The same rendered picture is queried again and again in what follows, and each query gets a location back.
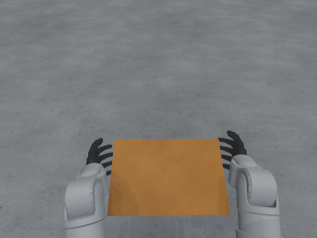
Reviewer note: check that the robot right forearm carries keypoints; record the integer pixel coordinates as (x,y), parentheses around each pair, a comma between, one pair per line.
(257,199)

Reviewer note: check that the carton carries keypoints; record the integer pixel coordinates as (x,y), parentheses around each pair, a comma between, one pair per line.
(164,177)

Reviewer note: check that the right robot hand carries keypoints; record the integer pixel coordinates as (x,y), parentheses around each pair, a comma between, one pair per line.
(236,143)

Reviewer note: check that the robot left forearm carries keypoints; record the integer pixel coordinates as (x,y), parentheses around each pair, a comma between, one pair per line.
(83,203)

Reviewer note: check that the left robot hand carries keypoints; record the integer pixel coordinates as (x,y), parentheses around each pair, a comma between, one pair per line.
(94,152)

